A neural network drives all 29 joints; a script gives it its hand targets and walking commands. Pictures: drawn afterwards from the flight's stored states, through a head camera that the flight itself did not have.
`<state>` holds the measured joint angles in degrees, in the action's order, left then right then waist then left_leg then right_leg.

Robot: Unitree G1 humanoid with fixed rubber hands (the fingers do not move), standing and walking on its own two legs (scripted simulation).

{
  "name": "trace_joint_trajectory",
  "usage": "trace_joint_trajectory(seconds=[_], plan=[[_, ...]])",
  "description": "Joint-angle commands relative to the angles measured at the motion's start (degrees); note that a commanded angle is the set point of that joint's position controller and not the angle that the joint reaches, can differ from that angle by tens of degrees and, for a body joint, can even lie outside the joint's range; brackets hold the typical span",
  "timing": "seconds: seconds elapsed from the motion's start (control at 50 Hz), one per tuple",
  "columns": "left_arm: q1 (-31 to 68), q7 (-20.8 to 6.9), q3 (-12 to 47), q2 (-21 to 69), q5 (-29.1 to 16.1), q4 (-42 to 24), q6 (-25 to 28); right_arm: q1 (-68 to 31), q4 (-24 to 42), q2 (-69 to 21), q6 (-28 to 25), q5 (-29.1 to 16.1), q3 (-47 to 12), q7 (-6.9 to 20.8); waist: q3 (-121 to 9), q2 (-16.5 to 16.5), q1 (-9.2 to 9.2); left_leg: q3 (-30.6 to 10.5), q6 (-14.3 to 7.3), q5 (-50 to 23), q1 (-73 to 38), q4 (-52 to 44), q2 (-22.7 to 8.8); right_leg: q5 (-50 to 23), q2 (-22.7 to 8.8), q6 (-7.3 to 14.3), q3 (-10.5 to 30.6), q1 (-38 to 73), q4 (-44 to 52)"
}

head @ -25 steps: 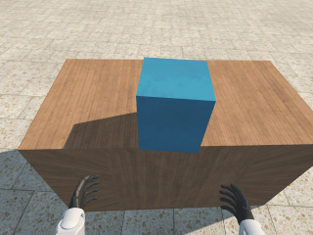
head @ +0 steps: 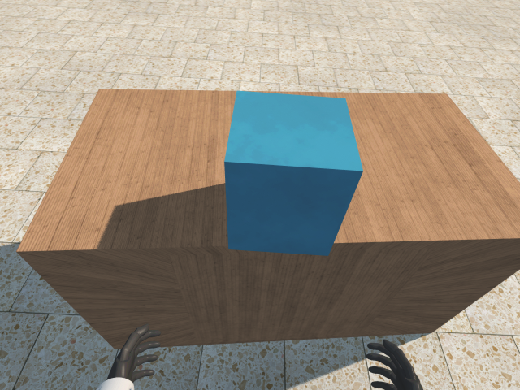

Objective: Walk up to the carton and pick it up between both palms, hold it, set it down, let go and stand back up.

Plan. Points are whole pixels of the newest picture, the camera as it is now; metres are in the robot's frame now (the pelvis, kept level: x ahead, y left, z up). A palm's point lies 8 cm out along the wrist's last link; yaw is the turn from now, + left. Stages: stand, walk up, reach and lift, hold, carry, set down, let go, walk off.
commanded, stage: let go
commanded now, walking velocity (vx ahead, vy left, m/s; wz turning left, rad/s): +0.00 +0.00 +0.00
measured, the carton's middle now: (284, 176) +0.50 -0.03 +0.02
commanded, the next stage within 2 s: stand in 0.32 s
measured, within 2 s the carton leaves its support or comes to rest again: neither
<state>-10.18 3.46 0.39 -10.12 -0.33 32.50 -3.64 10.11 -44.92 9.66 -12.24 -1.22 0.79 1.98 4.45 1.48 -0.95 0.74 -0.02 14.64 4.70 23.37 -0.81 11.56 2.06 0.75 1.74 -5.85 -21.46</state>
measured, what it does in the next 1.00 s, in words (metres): stands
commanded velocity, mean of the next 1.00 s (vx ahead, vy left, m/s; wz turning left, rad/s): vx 0.00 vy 0.00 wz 0.00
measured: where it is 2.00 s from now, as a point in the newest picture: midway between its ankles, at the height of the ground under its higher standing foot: outside the picture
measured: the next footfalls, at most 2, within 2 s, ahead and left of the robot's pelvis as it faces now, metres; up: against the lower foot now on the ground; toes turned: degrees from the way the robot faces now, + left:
none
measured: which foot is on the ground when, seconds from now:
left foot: down 0.00-1.00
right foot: down 0.00-1.00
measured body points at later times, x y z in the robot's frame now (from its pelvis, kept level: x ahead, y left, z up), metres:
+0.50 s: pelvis +0.00 +0.00 -0.01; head -0.03 +0.00 +0.44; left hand +0.12 +0.25 -0.11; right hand +0.11 -0.24 -0.12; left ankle -0.02 +0.12 -0.74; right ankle +0.01 -0.11 -0.74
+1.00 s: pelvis -0.03 +0.01 +0.00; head -0.07 +0.02 +0.45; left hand -0.07 +0.25 -0.16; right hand -0.01 -0.23 -0.15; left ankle -0.02 +0.12 -0.74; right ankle +0.00 -0.11 -0.74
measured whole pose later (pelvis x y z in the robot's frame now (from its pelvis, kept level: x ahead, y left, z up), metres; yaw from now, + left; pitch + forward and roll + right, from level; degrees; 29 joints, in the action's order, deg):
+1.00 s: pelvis -0.03 +0.01 +0.00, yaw +5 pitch -2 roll -1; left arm -24.2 0.4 -2.5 -11.8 1.8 57.7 -0.2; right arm 26.1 -53.6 9.9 -0.2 1.7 1.2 -0.5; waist -4.5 0.0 -0.5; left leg -3.7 -1.1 12.7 12.6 27.0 1.5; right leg 10.4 -0.5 -0.5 -3.0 -10.7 -22.7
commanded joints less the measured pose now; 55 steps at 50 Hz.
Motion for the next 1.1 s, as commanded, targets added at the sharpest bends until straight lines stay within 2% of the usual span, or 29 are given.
trace_joint_trajectory(seconds=[0.0, 0.16, 0.3, 0.32, 0.34, 0.36, 0.38, 0.4, 0.44, 0.48, 0.52, 0.56, 0.62, 0.66, 0.7, 0.72, 0.74, 0.78, 0.88, 0.9, 0.98, 1.08], plan=[[5.0, -0.1, -2.4, -5.8, 0.8, -9.3, 1.2, -4.1, 7.2, 7.8, -3.1, 0.5, 2.7, -0.2, -8.3, -2.9, 0.28, 2.1, 2.8, -18.1, -0.2, -3.0, -0.1, -12.4, -1.1, 1.0, -0.9, 2.4, 2.6], [3.5, -1.3, -2.9, -7.5, 0.3, -10.0, 1.0, -2.7, 7.0, 7.0, -4.8, 1.3, 2.8, -0.6, -9.6, -2.3, 0.39, 2.2, 2.3, -19.2, -1.5, -2.1, 0.1, -15.8, -1.0, 0.6, -1.2, 2.2, 2.2], [3.7, -1.9, -2.2, -7.6, -0.2, -9.5, 0.2, -2.6, 6.3, 6.9, -4.9, 2.0, 3.3, -0.9, -8.1, -2.3, 0.36, 2.2, 2.0, -17.1, -0.8, -2.7, -0.2, -13.0, -0.8, 1.0, -1.7, 1.5, 2.4], [-5.3, -3.1, -4.8, -11.2, 5.3, -1.1, 3.0, 5.7, 2.6, 11.7, 4.1, 2.9, 4.1, -1.7, -14.3, -4.9, -1.09, -5.2, -1.7, -33.0, 5.0, 2.3, -6.7, -20.3, -6.3, -0.4, 1.3, 5.2, -2.4], [-7.0, -3.6, -5.3, -12.2, 4.9, -0.4, 3.5, 7.6, 3.0, 11.2, 7.9, 3.2, 3.6, -1.6, -14.7, -3.2, -0.25, -5.5, -2.2, -25.5, 7.2, 2.8, -6.6, -16.7, -7.1, -0.8, 1.3, 7.0, -2.3], [-5.4, -4.0, -5.2, -12.0, 4.4, -0.1, 3.7, 8.0, 3.6, 10.7, 9.5, 3.4, 3.4, -1.5, -13.3, -2.1, 0.36, -5.7, -1.8, -19.6, 9.1, 2.2, -6.2, -15.1, -7.1, -0.7, 1.1, 6.5, -1.9], [-4.7, -4.2, -5.4, -11.4, 4.1, 0.1, 4.1, 6.6, 4.2, 10.6, 10.0, 3.0, 3.4, -1.4, -14.5, -0.3, 0.21, -5.8, -1.7, -20.5, 7.2, 2.8, -5.9, -19.3, -7.2, -0.6, 1.3, 6.1, -2.9], [-4.6, -4.4, -4.8, -9.6, 3.7, 1.0, 4.4, 5.3, 4.7, 10.6, 10.4, 3.0, 3.5, -1.4, -14.6, -1.2, -0.19, -5.2, -1.4, -18.7, 7.3, 3.4, -5.7, -19.6, -7.1, -0.5, 1.5, 4.4, -2.8], [-3.8, -4.3, -4.0, -8.3, 3.3, 2.3, 4.2, 4.9, 5.0, 10.1, 10.8, 2.9, 3.3, -1.1, -9.6, -1.5, 0.31, -5.6, -0.9, -10.1, 9.7, 1.8, -4.4, -13.4, -7.2, 0.0, 2.0, -0.6, -0.7], [-3.7, -4.2, -4.1, -9.1, 3.0, 3.9, 4.3, 5.9, 4.5, 10.0, 11.0, 3.2, 3.3, -0.9, -4.9, -0.4, 0.8, -7.0, -0.9, -7.0, 12.6, 0.4, -4.2, -7.0, -7.3, 0.4, 2.4, -3.0, 0.7], [-4.9, -4.2, -4.1, -9.0, 2.5, 5.5, 4.5, 6.8, 3.4, 9.8, 11.1, 3.4, 3.3, -1.1, -0.8, -1.4, 0.48, -7.9, -1.0, -4.2, 13.7, -1.1, -4.3, -1.1, -7.5, 0.8, 3.5, -6.1, 3.3], [-5.8, -3.9, -4.2, -9.2, 2.3, 7.2, 4.9, 8.2, 2.7, 9.7, 10.9, 3.3, 3.4, -1.4, 1.7, -3.1, 0.73, -8.6, -1.3, -3.0, 15.4, -2.4, -4.0, 0.3, -7.5, 0.8, 3.5, -6.6, 4.0], [-6.9, -3.6, -4.7, -10.1, 2.4, 9.7, 5.2, 10.7, 1.0, 9.9, 10.5, 3.3, 3.5, -1.6, 1.1, -2.6, 0.92, -9.7, -1.8, -3.9, 15.2, -3.1, -3.8, 0.0, -7.5, 1.0, 3.6, -5.3, 4.2], [-8.7, -3.5, -4.8, -10.2, 2.4, 11.5, 5.4, 12.7, 0.3, 10.0, 10.2, 3.2, 3.4, -1.7, -0.7, -4.0, 0.9, -9.9, -2.1, -2.2, 14.4, -3.5, -3.8, 1.7, -7.7, 1.2, 3.6, -4.7, 4.5], [-9.7, -3.2, -5.0, -10.6, 2.4, 13.0, 5.5, 13.6, -0.4, 9.8, 10.2, 3.2, 3.3, -2.0, -1.0, -4.1, 0.85, -10.4, -2.4, -0.5, 14.4, -4.1, -3.5, 2.6, -7.6, 1.0, 3.5, -4.4, 4.6], [-10.4, -3.3, -4.9, -10.1, 2.2, 13.8, 5.4, 13.6, -0.7, 9.5, 10.2, 3.1, 3.1, -2.1, -1.6, -4.7, 0.32, -10.6, -2.6, 0.3, 14.8, -4.5, -3.7, 2.9, -7.5, 1.0, 3.1, -4.1, 4.6], [-11.1, -3.2, -4.8, -9.8, 2.3, 14.8, 5.3, 14.6, -1.1, 9.5, 10.2, 3.0, 3.2, -2.2, -1.4, -3.5, 0.54, -10.5, -2.4, 1.5, 15.0, -4.7, -3.4, 3.9, -7.5, 1.0, 2.8, -4.2, 4.7], [-11.4, -3.1, -4.9, -10.0, 2.3, 16.4, 5.2, 15.2, -1.8, 9.5, 10.2, 3.0, 3.1, -2.3, -1.6, -3.2, 0.58, -10.9, -2.8, 3.7, 16.1, -5.2, -3.3, 4.1, -7.4, 0.7, 2.3, -3.0, 4.5], [-13.7, -2.9, -4.1, -7.5, 2.2, 20.4, 4.8, 16.9, -3.9, 8.2, 10.6, 2.9, 2.6, -2.8, 0.9, -3.7, 0.63, -12.1, -2.9, 6.9, 18.0, -6.9, -3.3, 5.0, -7.2, 0.5, 1.4, -4.4, 3.9], [-14.2, -2.8, -4.0, -7.4, 2.2, 21.3, 4.7, 17.0, -4.2, 8.2, 10.6, 2.9, 2.4, -2.8, 1.4, -3.0, 0.45, -12.1, -3.0, 7.1, 18.4, -7.0, -3.2, 5.0, -7.1, 0.4, 1.4, -4.3, 3.8], [-15.9, -2.8, -3.6, -6.5, 2.0, 24.0, 4.5, 17.9, -5.4, 7.0, 10.9, 2.7, 1.9, -3.1, 1.9, -4.1, 0.23, -13.1, -3.6, 9.7, 19.1, -8.0, -3.2, 4.9, -6.7, 0.1, 0.6, -4.5, 3.1], [-16.5, -2.6, -3.0, -4.9, 2.0, 26.8, 4.2, 18.9, -7.0, 6.0, 11.0, 2.5, 1.3, -3.1, 3.5, -3.2, 0.47, -14.0, -3.5, 10.8, 20.5, -9.0, -3.0, 4.9, -6.5, -0.1, 0.0, -5.1, 1.9]])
